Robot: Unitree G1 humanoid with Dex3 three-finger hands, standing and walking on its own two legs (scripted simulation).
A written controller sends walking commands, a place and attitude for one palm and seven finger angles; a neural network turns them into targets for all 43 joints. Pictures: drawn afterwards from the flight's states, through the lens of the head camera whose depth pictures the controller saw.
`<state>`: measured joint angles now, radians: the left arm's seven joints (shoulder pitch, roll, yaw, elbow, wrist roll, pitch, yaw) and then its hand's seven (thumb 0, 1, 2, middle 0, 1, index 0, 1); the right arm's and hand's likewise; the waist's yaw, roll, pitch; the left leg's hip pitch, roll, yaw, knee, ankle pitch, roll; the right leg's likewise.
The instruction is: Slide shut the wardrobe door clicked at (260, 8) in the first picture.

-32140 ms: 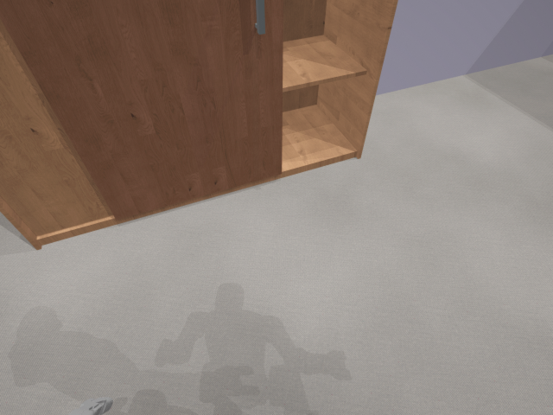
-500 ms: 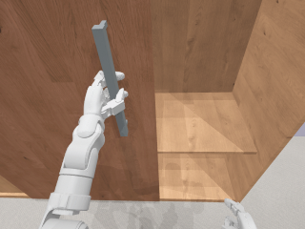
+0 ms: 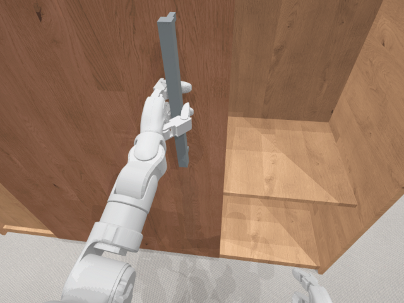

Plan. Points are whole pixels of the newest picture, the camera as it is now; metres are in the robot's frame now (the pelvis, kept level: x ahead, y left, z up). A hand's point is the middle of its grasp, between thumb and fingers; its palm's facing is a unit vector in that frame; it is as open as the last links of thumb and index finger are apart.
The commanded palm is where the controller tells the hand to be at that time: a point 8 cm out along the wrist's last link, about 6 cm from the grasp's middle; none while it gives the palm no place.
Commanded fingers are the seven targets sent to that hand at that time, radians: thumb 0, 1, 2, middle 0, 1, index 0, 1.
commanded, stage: tug the door sideways, standing still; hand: left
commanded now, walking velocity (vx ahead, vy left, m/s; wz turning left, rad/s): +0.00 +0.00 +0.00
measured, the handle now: (179, 103) +0.46 +0.09 +0.18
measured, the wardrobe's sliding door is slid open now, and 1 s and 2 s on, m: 0.47 0.46 0.33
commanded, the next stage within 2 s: step sideways, sliding the door along in 0.44 s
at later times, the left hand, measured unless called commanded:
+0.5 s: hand (188, 120) +0.40 +0.06 +0.18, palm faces +0.02 -1.00 -0.06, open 6.2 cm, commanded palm +0.38 +0.05 +0.17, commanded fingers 0.00 0.90 0.90 -0.45 -1.40 -0.45 -1.40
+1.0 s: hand (192, 121) +0.41 +0.06 +0.17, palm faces +0.08 -1.00 -0.05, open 6.2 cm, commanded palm +0.38 +0.04 +0.18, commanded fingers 0.00 0.90 0.90 -0.45 -1.40 -0.45 -1.40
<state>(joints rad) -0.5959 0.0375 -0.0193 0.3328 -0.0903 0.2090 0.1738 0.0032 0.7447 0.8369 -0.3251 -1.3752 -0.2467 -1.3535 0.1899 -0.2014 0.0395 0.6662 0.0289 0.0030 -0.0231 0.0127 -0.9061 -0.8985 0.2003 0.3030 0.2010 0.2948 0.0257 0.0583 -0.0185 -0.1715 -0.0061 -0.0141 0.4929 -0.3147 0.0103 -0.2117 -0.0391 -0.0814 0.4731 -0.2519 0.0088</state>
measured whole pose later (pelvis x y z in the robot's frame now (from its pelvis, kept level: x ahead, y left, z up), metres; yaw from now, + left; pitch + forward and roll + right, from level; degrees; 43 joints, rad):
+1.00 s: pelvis +0.01 -0.05 -0.02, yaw +1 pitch -2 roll +0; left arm -0.59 0.11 -0.02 0.20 -0.06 -0.09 0.14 -0.03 0.76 0.86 -0.43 -1.40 -0.18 -1.36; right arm 0.15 -0.21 -0.01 0.66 0.02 0.03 -0.05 0.02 -0.91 -0.90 0.20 0.30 0.20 0.29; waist 0.06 0.02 0.18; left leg -0.27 0.04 0.03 0.66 -0.29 0.02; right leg -0.29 0.02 -0.10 0.72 -0.35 -0.06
